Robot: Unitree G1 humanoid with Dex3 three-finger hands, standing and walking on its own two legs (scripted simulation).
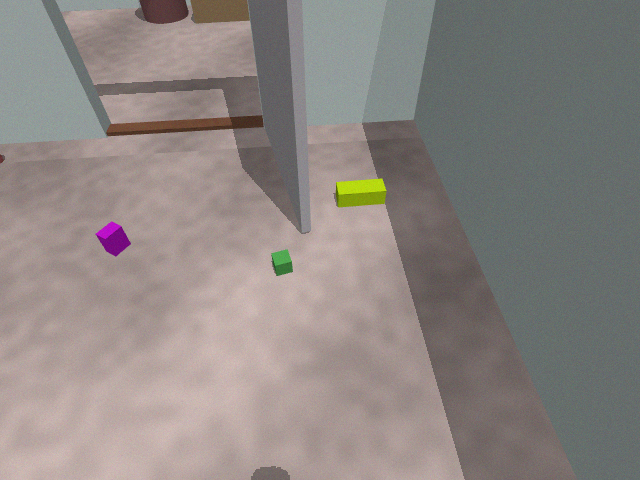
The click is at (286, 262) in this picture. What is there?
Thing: cube
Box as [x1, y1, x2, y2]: [271, 249, 292, 275]
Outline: 287,249 271,253 273,265 277,275 292,271 291,261
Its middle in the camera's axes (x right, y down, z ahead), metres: -0.13 +0.10 +1.56
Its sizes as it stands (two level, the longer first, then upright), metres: 0.066 0.066 0.066
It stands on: the floor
